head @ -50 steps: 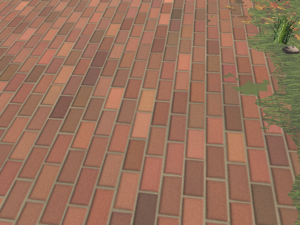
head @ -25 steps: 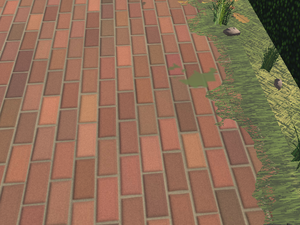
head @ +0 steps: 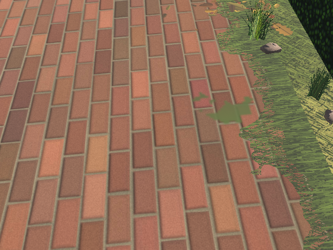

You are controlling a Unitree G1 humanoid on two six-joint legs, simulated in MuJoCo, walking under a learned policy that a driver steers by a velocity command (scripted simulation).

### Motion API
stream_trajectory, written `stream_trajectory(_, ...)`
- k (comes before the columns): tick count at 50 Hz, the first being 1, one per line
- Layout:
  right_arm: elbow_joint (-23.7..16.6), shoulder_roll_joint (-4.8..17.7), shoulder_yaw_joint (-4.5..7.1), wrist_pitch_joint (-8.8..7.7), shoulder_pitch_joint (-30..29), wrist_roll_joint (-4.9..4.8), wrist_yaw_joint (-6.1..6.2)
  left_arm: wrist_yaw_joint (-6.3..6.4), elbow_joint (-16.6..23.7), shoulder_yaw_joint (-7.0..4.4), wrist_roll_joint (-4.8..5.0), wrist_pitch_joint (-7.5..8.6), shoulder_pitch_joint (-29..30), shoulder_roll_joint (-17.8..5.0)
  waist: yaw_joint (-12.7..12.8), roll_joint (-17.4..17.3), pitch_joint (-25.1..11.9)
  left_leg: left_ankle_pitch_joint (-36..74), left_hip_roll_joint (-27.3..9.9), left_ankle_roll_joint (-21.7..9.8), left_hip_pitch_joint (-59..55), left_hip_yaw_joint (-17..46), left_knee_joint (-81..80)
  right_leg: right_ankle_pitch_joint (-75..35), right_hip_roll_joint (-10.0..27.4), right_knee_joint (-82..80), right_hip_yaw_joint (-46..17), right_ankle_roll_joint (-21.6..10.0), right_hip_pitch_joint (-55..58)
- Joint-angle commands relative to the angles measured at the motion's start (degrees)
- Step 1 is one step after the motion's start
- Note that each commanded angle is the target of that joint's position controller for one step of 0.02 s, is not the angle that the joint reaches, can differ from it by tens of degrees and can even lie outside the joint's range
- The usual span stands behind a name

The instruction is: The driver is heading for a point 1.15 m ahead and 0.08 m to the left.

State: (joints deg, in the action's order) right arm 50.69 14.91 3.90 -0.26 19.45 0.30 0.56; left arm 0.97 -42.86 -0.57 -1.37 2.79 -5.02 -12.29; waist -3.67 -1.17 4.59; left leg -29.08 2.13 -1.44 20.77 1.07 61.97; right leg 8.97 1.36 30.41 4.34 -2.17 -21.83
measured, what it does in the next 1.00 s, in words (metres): steps on the spot: left foot, then right foot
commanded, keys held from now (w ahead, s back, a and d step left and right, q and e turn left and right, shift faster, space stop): q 0.36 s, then no key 0.02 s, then e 0.32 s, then w+e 0.30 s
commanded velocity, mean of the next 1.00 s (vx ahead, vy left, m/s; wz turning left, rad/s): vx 0.10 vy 0.00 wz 0.07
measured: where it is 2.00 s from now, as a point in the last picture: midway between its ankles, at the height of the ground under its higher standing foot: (167, 213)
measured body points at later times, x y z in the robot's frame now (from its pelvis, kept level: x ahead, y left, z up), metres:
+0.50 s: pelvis +0.02 +0.03 +0.01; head +0.04 +0.07 +0.46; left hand +0.03 +0.32 -0.14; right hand +0.23 -0.18 -0.09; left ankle +0.02 +0.11 -0.73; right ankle +0.06 -0.10 -0.67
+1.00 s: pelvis +0.07 +0.01 +0.02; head +0.08 -0.01 +0.47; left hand +0.05 +0.29 -0.11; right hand +0.22 -0.25 -0.10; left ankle +0.11 +0.16 -0.67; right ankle +0.00 -0.07 -0.73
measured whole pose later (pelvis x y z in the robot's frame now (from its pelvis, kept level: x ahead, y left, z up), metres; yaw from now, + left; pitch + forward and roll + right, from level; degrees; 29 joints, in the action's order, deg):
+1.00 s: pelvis +0.07 +0.01 +0.02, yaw +0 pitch +1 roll +1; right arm 45.8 17.4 3.6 -0.3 8.9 2.3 -1.5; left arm -0.2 -51.4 -3.6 -0.4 0.9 -24.2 -14.2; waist 1.9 -1.9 0.3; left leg -13.6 -1.3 1.2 29.4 0.0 51.4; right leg 14.3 -3.9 16.5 -4.9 -4.3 -2.3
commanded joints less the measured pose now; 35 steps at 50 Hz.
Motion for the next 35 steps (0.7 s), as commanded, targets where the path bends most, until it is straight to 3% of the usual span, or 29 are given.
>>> stream_trajectory(1, -2.7, 3.5, 1.37, 1.86, 4.3, 1.06, -0.76, 1.0, 1.3, -1.85, 0.11, 0.12, -5.9, -6.4, 2.0, 9.2, -8.4, 4.1, -3.0, 1.6, 6.8, 0.1, 5.9, -32.8, 15.7, -11.6, -10.4, -8.6, 12.6)
stream_trajectory(4, -4.1, 2.9, 1.42, 3.16, 2.4, 0.96, -1.23, 1.02, 1.1, -2.28, -0.09, 0.49, -5.3, -7.1, 1.0, 7.9, -9.0, 6.3, -2.8, 2.4, 6.4, -0.5, 3.3, -30.2, 16.0, -12.6, -6.5, -9.9, 10.7)
stream_trajectory(8, -7.4, 2.3, 0.64, 4.4, -4.2, 1.03, -2.49, 0.89, 0.6, -2.88, -0.4, -0.41, -5.3, -8.3, 2.2, 9.7, -7.9, 10.1, -4.1, 2.1, 3.5, -2.4, -8.8, -15.9, 15.7, -13.9, -2.2, -9.2, 8.0)
stream_trajectory(12, -10.2, 3.8, 0.55, 4.6, -8.3, 0.75, -3.05, 0.27, 0.2, -4.03, -0.56, -1.75, -7.0, -11.1, 3.9, 10.0, -7.9, 7.7, -3.3, 0.8, -1.0, -5.2, -17.4, -7.0, 17.6, -12.1, -1.7, -8.5, 7.9)
stream_trajectory(14, -11.1, 4.1, 0.62, 4.18, -8.4, 0.64, -3.06, 0.11, 0.1, -4.59, -0.22, -2.45, -6.9, -12.4, 3.6, 9.3, -7.7, 8.3, -2.6, -0.4, -4.3, -6.1, -23.9, -3.7, 18.1, -9.1, -1.2, -6.9, 7.9)
stream_trajectory(15, -10.8, 4.1, 0.68, 3.64, -7.0, 0.72, -2.92, 0.06, -0.1, -4.79, 0.0, -2.89, -7.0, -12.6, 2.6, 7.5, -7.7, 11.3, -1.7, -1.2, -8.4, -6.3, -29.8, -0.9, 17.2, -5.6, 0.5, -4.7, 6.2)
stream_trajectory(16, -10.0, 5.6, 1.04, 2.8, -4.8, 1.03, -2.48, -0.11, -0.9, -4.85, -0.39, -3.45, -9.5, -11.7, 2.2, 2.1, -7.8, 14.8, -2.6, -2.1, -12.9, -2.1, -37.0, 4.1, 14.9, 0.8, 2.9, -1.3, 3.2)
stream_trajectory(17, -10.7, 11.5, 2.06, 1.87, -3.9, 1.55, -1.57, -0.62, 0.0, -4.05, -0.86, -4.16, -12.2, -7.6, 3.2, -14.5, -6.7, 23.5, -17.3, -5.0, -16.4, 17.7, -45.8, 20.8, 7.7, 17.3, 8.7, 3.3, -6.4)
stream_trajectory(18, -11.5, 17.8, 3.89, 1.97, -2.4, 1.15, -1.31, 0.41, 3.5, -3.57, -0.58, -5.38, -7.0, -7.5, 0.6, -16.3, -4.2, 32.6, -25.5, -13.9, -11.2, 29.6, -47.0, 29.4, -0.5, 25.5, 1.7, 4.8, -14.4)
stream_trajectory(19, -10.4, 14.7, 3.37, 2.19, -0.9, 0.85, -1.02, 0.62, 3.2, -3.8, -0.26, -6.04, -5.2, -8.8, 0.2, -9.0, -4.2, 34.6, -23.0, -15.3, -11.5, 24.2, -45.9, 25.7, 1.4, 30.4, -3.2, 4.7, -13.9)
stream_trajectory(20, -10.8, 10.9, 2.01, 2.26, -4.9, 0.61, -0.64, 0.34, 2.2, -3.74, 0.66, -5.95, -6.6, -8.0, 2.6, -7.8, -3.7, 34.8, -19.3, -13.8, -10.4, 18.0, -45.7, 20.2, 1.8, 30.6, -4.4, 4.2, -12.7)
stream_trajectory(21, -11.4, 8.1, 1.07, 2.3, -9.4, 0.7, -0.4, 0.14, 0.5, -3.74, 0.85, -5.46, -8.4, -7.9, 4.8, -6.6, -4.0, 34.6, -15.4, -11.3, -10.5, 13.2, -45.7, 15.6, 2.2, 28.8, -4.9, 3.8, -10.9)
stream_trajectory(22, -12.1, 6.2, 0.39, 2.0, -11.9, 0.37, 0.04, -0.07, -1.0, -4.06, 0.02, -5.27, -10.2, -8.7, 5.4, -7.3, -5.5, 39.1, -13.4, -10.3, -11.8, 10.0, -45.1, 12.7, 1.6, 29.4, -3.7, 3.7, -9.1)
stream_trajectory(23, -12.0, 4.2, -0.5, 1.62, -12.5, 0.31, 0.18, -0.39, -2.4, -4.08, -0.29, -5.35, -12.1, -8.7, 5.8, -6.5, -7.8, 43.8, -12.6, -10.1, -12.6, 7.5, -44.6, 11.6, 1.2, 29.6, -3.5, 3.9, -6.1)
stream_trajectory(25, -10.7, 2.2, -1.72, 0.66, -11.3, 0.57, 0.38, -0.97, -3.5, -3.56, 0.46, -5.9, -12.4, -7.0, 5.6, -3.5, -8.9, 44.6, -13.1, -9.2, -13.2, 5.2, -45.1, 11.0, 1.0, 24.7, -4.7, 4.0, -1.7)
stream_trajectory(27, -9.3, 3.1, -1.95, 0.22, -10.7, 0.99, 0.81, -1.23, -4.0, -2.89, 0.75, -6.42, -11.3, -5.6, 4.5, -4.3, -6.9, 37.2, -13.4, -8.2, -12.9, 4.3, -46.1, 11.0, 0.5, 16.8, -5.6, 4.0, 1.6)
stream_trajectory(31, -7.5, 7.7, -0.66, 1.01, -8.9, 0.89, 1.29, -1.09, -3.4, -3.36, 0.73, -6.31, -9.4, -7.8, 2.5, -5.8, -4.5, 33.5, -16.1, -10.4, -14.3, 6.3, -44.2, 15.6, -1.1, 12.2, -4.3, 2.8, 1.6)
stream_trajectory(35, -6.8, 7.9, 0.09, 1.55, -9.2, 0.77, 1.54, -0.88, -3.0, -3.25, 1.13, -5.61, -10.1, -6.7, 2.8, -4.5, -4.9, 38.7, -18.4, -12.0, -15.5, 7.2, -41.4, 18.3, -1.2, 10.7, -2.7, 1.7, 1.8)
Keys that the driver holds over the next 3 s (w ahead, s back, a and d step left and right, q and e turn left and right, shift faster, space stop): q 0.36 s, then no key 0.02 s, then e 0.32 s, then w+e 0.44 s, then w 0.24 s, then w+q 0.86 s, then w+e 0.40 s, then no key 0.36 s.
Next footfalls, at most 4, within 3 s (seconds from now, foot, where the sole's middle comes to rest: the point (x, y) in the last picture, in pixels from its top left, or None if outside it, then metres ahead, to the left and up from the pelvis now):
0.32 left None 0.06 0.12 -0.77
0.80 right None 0.04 -0.06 -0.77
1.24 left None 0.34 0.14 -0.77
1.72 right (196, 210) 0.59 -0.09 -0.77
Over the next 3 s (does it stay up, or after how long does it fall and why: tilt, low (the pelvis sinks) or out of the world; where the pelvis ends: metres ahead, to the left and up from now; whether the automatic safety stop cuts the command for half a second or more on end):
stays up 1.05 0.12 0.01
